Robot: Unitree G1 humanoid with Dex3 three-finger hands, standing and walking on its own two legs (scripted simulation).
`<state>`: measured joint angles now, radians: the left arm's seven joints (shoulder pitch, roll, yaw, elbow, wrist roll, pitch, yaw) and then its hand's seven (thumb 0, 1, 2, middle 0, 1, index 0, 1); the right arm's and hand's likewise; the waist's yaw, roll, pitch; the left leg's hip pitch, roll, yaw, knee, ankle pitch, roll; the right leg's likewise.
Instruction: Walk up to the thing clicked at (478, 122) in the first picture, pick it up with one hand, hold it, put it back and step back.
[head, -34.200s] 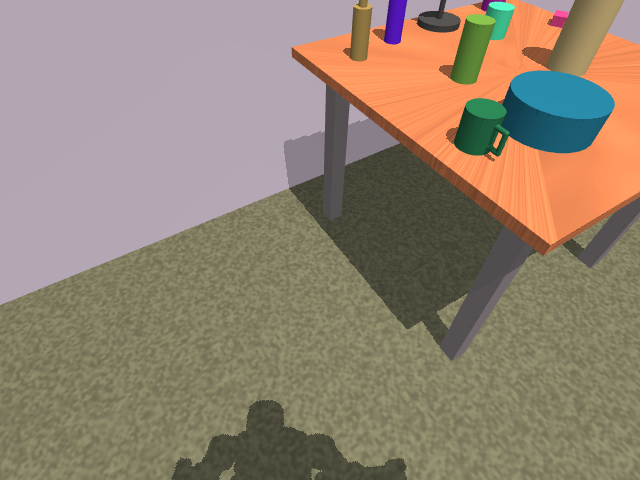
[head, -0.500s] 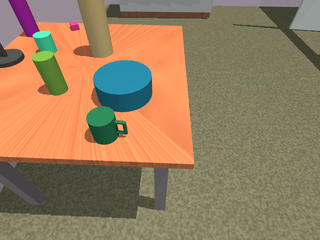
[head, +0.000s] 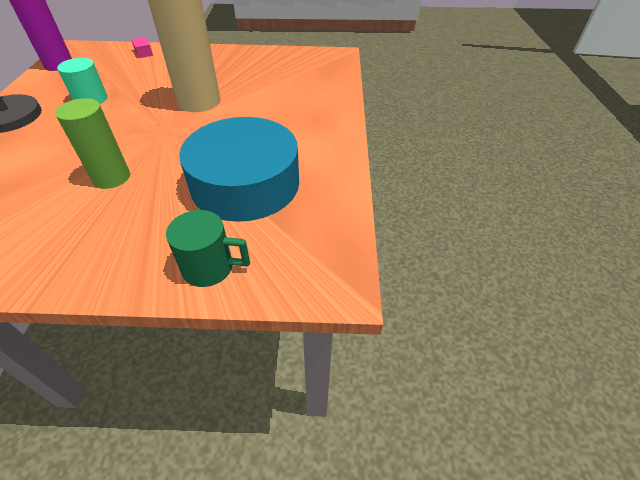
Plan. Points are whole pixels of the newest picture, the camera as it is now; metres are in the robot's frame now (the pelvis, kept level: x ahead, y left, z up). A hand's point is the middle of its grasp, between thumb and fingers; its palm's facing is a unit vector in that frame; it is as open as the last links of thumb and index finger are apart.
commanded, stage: stand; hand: left
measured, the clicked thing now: (211, 249) +0.47 +0.18 -0.01
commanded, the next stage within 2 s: step back in 0.66 s
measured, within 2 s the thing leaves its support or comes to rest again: neither
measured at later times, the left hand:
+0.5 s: hand out of the picture +0.08 +0.25 -0.16, palm faces -0.03 -0.94 -0.34, open 7.4 cm
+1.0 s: hand out of the picture +0.09 +0.30 -0.18, palm faces -0.05 -0.92 -0.38, open 7.4 cm
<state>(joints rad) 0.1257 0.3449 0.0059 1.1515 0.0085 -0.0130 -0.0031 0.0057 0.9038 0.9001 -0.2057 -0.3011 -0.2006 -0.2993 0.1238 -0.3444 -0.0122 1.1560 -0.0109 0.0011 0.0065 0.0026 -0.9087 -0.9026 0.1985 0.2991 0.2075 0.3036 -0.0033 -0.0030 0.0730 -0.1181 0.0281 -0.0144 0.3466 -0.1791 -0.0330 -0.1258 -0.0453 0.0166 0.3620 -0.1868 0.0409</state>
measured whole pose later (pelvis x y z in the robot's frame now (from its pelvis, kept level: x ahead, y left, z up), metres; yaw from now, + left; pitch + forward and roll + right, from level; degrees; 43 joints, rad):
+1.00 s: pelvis -0.05 +0.03 -0.03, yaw +0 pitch -2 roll +0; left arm 0.02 0.40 0.05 0.95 0.01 0.06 0.00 0.01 0.90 0.90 -0.21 -0.30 -0.20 -0.30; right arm 0.10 -0.42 -0.07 0.98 0.00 0.04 0.02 0.00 -0.91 -0.90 0.20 0.30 0.21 0.30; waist -0.02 -0.02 0.19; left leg -0.34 -0.03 -0.01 0.73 -0.37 0.04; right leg -0.41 -0.06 0.07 0.73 -0.31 0.02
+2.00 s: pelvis -0.30 +0.04 -0.01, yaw -3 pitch -2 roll -2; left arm 0.18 0.40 0.09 0.83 0.01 0.07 0.01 0.01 0.90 0.90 -0.21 -0.30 -0.20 -0.30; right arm 0.11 -0.36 -0.04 0.84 -0.03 0.02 -0.01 0.00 -0.90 -0.90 0.20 0.30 0.21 0.30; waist 0.03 -0.05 0.18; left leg -0.33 0.01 -0.01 0.55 -0.19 0.04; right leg -0.38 0.09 0.16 1.09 -0.49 0.04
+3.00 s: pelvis -0.62 -0.02 -0.02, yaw -3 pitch -2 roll +2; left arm 0.25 0.35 0.07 0.93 0.04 0.04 -0.01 0.01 0.90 0.90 -0.21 -0.30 -0.20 -0.30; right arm 0.18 -0.42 -0.05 0.89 -0.02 0.05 -0.01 0.00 -0.91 -0.90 0.20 0.30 0.21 0.30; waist 0.04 0.01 0.09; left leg -0.49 -0.06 -0.12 0.98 -0.41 0.00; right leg -0.24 -0.01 0.04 0.64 -0.36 -0.02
